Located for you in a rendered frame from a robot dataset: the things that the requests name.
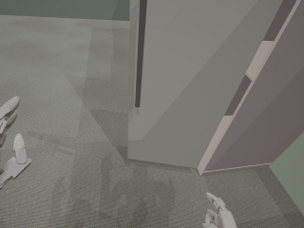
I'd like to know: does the handle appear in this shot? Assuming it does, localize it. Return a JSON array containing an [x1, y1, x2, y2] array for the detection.
[[135, 0, 147, 107]]

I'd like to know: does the robot left hand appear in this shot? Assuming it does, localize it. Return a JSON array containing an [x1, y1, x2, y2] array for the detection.
[[0, 96, 31, 190]]

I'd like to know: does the fridge door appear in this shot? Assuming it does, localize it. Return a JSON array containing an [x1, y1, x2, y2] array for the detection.
[[127, 0, 283, 168]]

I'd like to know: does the robot right hand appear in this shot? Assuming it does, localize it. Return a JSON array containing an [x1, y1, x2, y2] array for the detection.
[[202, 192, 238, 228]]

